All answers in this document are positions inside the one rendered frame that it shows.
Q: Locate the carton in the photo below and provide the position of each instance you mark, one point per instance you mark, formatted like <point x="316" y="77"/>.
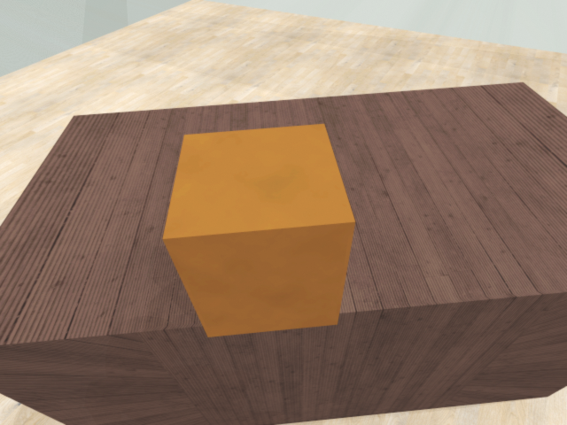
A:
<point x="260" y="229"/>

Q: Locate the pedestal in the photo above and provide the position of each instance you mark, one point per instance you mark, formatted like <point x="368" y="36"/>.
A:
<point x="455" y="291"/>

